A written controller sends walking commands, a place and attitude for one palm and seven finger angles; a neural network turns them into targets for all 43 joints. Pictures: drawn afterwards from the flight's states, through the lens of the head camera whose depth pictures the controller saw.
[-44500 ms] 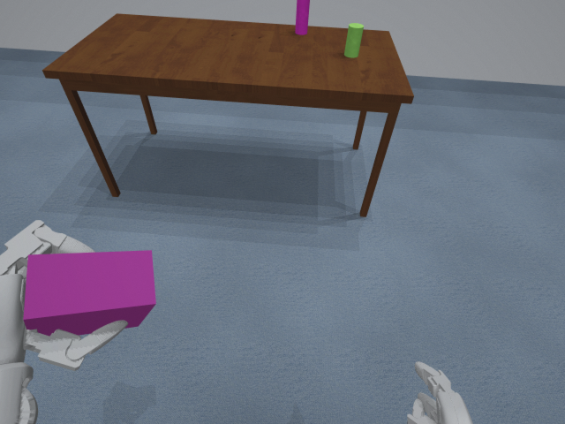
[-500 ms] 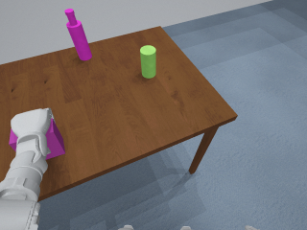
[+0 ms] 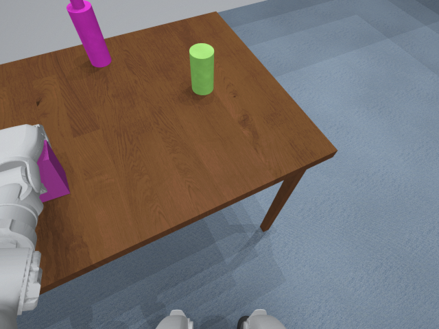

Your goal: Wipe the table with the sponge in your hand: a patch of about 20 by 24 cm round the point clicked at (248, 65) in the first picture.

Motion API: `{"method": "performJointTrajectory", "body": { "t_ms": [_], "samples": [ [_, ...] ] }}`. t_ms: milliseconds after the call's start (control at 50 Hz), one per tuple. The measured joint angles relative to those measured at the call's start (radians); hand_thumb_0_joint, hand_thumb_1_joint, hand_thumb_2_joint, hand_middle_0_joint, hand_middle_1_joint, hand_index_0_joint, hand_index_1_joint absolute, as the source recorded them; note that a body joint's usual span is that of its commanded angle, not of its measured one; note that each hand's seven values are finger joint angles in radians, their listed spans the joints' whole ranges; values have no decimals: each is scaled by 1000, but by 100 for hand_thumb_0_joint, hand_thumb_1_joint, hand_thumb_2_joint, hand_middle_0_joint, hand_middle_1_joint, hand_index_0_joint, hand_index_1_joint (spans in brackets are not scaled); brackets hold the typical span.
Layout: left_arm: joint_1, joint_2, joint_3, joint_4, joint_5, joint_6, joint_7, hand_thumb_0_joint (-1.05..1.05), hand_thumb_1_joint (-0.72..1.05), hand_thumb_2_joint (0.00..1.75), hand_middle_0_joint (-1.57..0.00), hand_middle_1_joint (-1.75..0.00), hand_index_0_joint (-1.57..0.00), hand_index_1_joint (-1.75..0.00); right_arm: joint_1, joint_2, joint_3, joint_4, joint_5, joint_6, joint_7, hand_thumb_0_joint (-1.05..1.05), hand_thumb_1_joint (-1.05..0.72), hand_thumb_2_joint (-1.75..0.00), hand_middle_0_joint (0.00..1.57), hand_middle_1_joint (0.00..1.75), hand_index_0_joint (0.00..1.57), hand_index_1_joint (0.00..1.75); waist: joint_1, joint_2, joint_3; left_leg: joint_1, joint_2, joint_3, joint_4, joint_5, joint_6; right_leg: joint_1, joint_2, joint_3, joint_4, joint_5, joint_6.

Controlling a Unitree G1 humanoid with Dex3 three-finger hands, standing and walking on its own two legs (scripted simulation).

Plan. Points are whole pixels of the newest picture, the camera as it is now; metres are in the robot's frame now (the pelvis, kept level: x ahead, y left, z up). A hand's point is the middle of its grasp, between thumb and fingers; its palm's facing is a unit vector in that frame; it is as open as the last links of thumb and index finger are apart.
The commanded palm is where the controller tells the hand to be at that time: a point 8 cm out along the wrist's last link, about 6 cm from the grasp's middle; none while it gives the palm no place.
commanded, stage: wipe forward along the middle lane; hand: left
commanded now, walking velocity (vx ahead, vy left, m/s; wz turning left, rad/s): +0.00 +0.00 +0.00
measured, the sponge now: (33, 181) +0.39 +0.38 -0.03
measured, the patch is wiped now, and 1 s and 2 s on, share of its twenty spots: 0.95 0.95 0.95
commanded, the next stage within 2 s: slide back across to the first lane in 0.38 s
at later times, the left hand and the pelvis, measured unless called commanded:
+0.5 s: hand (21, 149) +0.45 +0.40 +0.01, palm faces -0.17 +0.01 -0.98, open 10.1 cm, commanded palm +0.44 +0.37 +0.05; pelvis +0.01 +0.02 +0.00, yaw +0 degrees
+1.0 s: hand out of the picture +0.42 +0.44 +0.02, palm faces -0.21 -0.02 -0.98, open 10.1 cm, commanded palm +0.41 +0.42 +0.07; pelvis +0.03 +0.02 +0.00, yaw -1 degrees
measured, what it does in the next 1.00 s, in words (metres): stands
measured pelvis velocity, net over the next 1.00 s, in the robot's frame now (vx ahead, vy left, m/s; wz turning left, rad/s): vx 0.03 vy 0.02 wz -0.01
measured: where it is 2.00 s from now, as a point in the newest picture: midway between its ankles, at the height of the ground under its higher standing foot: outside the picture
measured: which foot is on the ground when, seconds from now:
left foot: down 0.00-1.00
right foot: down 0.00-1.00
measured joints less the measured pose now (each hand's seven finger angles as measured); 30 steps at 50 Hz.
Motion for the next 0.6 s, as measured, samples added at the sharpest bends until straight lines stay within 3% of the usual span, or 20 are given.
{"method": "performJointTrajectory", "body": {
  "t_ms": [160, 500, 600],
  "samples": [
    [-12, 15, 25, 7, 9, -24, -3, 2, -51, 107, -73, -133, -74, -134, 15, 4, 1, 3, -7, 16, 14, 1, -91, -90, 20, 30, 20, 30, -2, -4, -14, -13, -2, 7, 16, -20, 12, -8, -2, 7, 4, -12, 11],
    [-101, 52, 16, 49, 30, -10, -31, 2, -51, 107, -74, -133, -74, -134, 17, 6, 7, -15, -16, 37, 28, 1, -91, -90, 20, 30, 20, 30, -18, -11, -11, -49, -10, 5, 40, -36, 27, -34, -9, 6, 9, -20, 23],
    [-72, 60, 36, 10, 33, -20, -42, 1, -51, 107, -73, -133, -74, -134, 28, 6, 2, -20, -18, 50, 31, 1, -91, -90, 20, 30, 20, 30, -19, -9, -7, -45, -7, 8, 40, -39, 28, -29, -6, 9, 4, -19, 22]
  ]
}}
